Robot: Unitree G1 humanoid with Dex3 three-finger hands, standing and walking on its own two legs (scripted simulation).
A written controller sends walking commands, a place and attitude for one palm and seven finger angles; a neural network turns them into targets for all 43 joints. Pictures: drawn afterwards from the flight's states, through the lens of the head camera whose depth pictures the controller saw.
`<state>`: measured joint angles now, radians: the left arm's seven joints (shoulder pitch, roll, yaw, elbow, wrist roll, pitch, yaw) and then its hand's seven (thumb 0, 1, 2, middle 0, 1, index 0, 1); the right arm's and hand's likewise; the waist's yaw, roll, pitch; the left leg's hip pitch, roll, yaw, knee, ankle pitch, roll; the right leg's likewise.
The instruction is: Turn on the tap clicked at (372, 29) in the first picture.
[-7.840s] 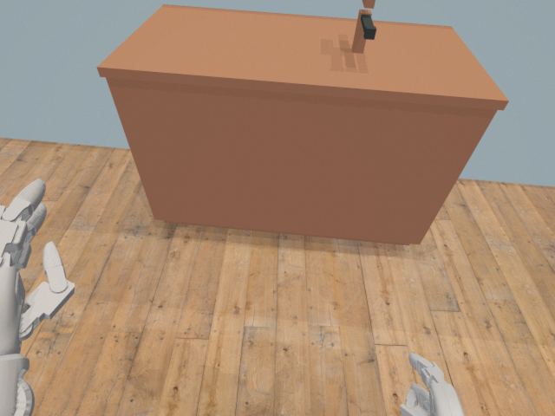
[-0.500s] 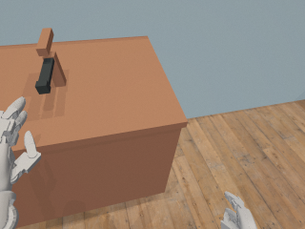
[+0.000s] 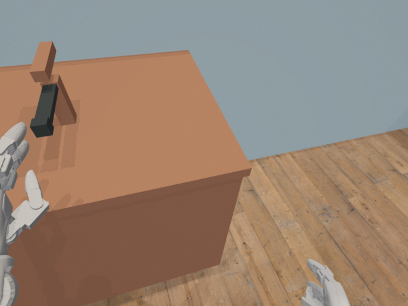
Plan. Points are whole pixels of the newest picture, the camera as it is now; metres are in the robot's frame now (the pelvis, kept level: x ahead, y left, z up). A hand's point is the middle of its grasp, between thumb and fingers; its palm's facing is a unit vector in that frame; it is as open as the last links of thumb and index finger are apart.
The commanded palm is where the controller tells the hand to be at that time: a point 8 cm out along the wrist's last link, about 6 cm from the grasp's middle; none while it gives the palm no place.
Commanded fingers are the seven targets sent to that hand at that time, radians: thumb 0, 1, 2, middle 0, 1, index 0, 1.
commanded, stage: shuffle to correct the standing spot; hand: left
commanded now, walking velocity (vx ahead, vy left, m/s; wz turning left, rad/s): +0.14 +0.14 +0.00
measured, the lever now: (42, 127) +0.39 +0.34 +0.15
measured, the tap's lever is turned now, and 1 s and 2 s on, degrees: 0 0 0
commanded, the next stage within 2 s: come to a stop and stand still in 0.08 s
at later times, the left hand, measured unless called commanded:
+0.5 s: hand (26, 165) +0.27 +0.29 +0.18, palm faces +0.39 -0.85 -0.37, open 7.4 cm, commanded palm +0.21 +0.33 +0.19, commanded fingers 0.00 0.90 0.90 -0.20 -0.30 -0.20 -0.30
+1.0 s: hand (25, 153) +0.30 +0.30 +0.18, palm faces +0.32 -0.87 -0.38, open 7.4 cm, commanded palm +0.24 +0.35 +0.19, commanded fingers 0.00 0.90 0.90 -0.20 -0.30 -0.20 -0.30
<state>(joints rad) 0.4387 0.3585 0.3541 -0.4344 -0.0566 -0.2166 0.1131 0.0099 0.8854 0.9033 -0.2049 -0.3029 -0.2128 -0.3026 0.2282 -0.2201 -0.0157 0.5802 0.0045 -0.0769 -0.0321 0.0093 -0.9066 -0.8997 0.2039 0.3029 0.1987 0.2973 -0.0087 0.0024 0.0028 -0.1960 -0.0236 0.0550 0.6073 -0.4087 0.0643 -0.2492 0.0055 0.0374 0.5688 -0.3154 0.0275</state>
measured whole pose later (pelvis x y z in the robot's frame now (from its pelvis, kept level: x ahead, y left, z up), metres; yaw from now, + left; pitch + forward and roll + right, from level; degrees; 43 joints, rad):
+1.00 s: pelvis +0.07 +0.08 +0.01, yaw -3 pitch +0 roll -1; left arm 0.49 0.38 0.35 -0.53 -0.05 -0.18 0.13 0.01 0.89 0.90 -0.21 -0.30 -0.21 -0.30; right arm 0.18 -0.19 0.00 0.56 0.02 -0.07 -0.04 0.01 -0.91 -0.90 0.20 0.30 0.20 0.30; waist -0.01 -0.02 0.02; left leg -0.24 -0.02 0.00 0.48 -0.24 0.03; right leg -0.13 0.00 0.00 0.41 -0.27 0.01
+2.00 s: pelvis +0.05 +0.11 +0.01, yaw -5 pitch -1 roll -2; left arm 0.39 0.38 0.36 -0.46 -0.03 -0.20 0.09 0.01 0.89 0.90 -0.20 -0.30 -0.21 -0.30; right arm 0.17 -0.17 0.03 0.57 0.01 -0.11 -0.01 0.01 -0.91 -0.90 0.21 0.30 0.20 0.30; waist 0.04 -0.03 0.06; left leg -0.24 -0.03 0.04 0.48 -0.22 0.07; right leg -0.14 -0.02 0.03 0.40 -0.23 0.05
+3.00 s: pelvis +0.05 +0.09 +0.02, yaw -5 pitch -1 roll -1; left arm 0.41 0.35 0.35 -0.45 -0.04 -0.20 0.10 0.01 0.89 0.90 -0.21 -0.30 -0.21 -0.30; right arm 0.18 -0.19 0.02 0.58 0.01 -0.12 -0.02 0.01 -0.91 -0.90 0.20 0.30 0.20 0.30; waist 0.04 -0.02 0.05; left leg -0.23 -0.01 0.03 0.45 -0.20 0.04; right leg -0.13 0.00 0.01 0.37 -0.22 0.03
